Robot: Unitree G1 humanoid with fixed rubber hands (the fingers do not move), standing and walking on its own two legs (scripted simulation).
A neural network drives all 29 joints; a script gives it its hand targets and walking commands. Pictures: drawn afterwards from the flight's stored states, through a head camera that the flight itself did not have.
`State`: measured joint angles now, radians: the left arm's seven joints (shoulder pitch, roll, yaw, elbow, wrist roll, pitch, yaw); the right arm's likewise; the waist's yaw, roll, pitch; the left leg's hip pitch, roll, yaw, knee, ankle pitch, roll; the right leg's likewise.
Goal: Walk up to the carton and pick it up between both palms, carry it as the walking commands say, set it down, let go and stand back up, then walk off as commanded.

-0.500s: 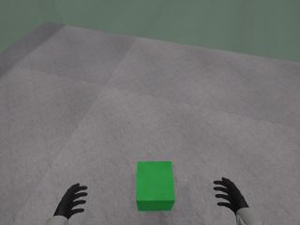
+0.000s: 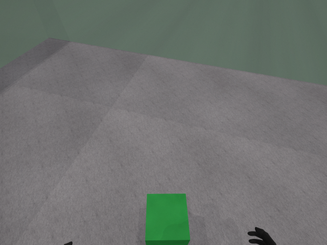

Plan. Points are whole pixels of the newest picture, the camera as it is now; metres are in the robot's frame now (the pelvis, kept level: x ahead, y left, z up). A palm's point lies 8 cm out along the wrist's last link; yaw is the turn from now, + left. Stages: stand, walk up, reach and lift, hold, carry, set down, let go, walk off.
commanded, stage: stand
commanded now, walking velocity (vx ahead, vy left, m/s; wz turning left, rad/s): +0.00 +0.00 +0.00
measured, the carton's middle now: (166, 223) +0.35 -0.03 -0.64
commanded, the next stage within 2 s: walk off in 1.54 s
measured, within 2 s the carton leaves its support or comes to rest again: neither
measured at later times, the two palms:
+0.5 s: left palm out of the picture +0.04 +0.26 -0.13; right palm out of the picture +0.04 -0.25 -0.12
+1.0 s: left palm out of the picture -0.04 +0.23 -0.14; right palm out of the picture -0.05 -0.22 -0.14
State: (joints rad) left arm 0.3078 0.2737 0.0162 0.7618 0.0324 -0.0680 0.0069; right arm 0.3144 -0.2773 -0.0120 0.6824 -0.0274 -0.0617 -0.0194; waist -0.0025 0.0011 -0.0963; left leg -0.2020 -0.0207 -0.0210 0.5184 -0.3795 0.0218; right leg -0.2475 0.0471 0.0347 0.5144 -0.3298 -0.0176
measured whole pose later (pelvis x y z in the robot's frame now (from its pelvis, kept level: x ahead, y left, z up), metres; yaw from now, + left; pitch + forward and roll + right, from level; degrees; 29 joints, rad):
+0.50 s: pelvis +0.01 +0.00 +0.00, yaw +0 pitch +2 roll +0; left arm 0.35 0.25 -0.01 0.93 0.02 -0.01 0.04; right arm 0.38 -0.25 0.02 0.85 -0.01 -0.01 -0.04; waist -0.01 0.00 -0.07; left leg -0.15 -0.03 0.00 0.52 -0.41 0.03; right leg -0.21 0.04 0.04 0.55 -0.37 -0.01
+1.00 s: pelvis -0.01 +0.01 +0.00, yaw -1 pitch -1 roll +0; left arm 0.36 0.18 -0.04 1.11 0.01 0.01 0.04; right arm 0.41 -0.18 0.05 1.05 -0.01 0.00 -0.05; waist -0.01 0.00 -0.01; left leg -0.10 -0.02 0.01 0.48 -0.36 0.03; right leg -0.16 0.03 0.05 0.50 -0.32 -0.01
